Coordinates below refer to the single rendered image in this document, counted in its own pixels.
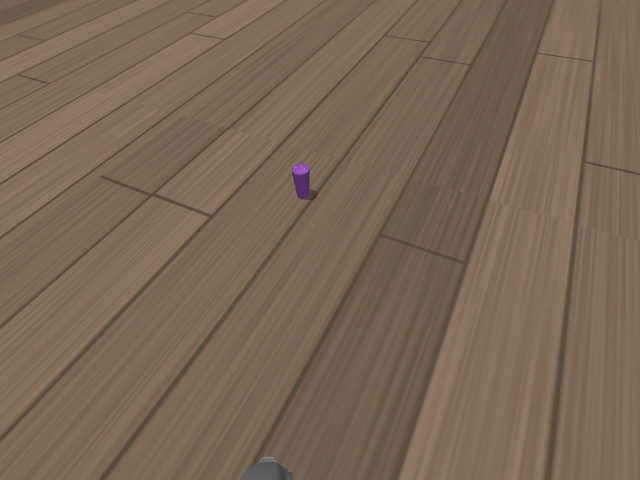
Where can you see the cup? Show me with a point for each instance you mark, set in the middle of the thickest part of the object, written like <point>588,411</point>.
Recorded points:
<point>301,174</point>

